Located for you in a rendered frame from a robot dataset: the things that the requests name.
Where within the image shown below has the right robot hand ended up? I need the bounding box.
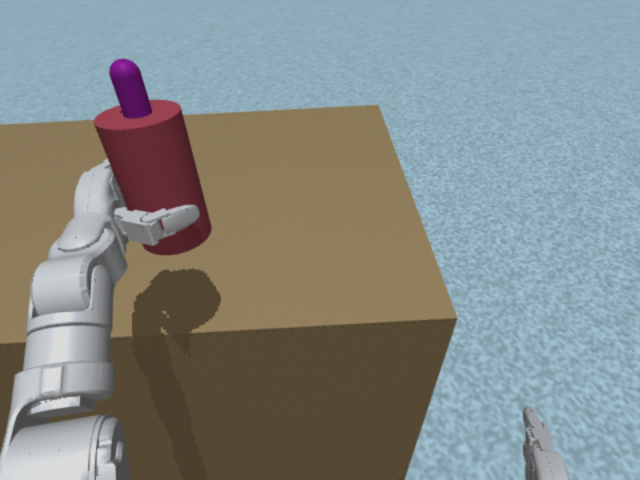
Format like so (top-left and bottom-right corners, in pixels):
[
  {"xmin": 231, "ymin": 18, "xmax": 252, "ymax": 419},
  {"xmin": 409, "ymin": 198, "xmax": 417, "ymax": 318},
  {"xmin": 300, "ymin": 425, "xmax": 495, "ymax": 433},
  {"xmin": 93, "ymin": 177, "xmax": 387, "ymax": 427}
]
[{"xmin": 523, "ymin": 406, "xmax": 570, "ymax": 480}]

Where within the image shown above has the bottle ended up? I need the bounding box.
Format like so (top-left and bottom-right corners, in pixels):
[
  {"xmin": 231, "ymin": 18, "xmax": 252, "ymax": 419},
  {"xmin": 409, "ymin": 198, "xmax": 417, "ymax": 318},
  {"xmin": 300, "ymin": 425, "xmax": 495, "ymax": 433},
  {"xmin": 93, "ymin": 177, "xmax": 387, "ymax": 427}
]
[{"xmin": 94, "ymin": 59, "xmax": 212, "ymax": 255}]

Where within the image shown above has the left robot arm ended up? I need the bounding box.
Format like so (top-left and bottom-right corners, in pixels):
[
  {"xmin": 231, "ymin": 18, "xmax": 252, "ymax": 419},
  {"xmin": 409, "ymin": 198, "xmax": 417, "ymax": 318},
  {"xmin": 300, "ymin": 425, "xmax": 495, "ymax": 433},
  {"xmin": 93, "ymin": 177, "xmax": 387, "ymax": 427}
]
[{"xmin": 0, "ymin": 212, "xmax": 130, "ymax": 480}]

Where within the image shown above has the left robot hand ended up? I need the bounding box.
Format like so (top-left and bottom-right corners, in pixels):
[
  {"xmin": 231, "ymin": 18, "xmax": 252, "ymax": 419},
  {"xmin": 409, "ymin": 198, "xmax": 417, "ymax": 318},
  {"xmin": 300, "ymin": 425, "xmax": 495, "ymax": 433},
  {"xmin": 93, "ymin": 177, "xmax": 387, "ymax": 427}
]
[{"xmin": 73, "ymin": 158, "xmax": 200, "ymax": 246}]

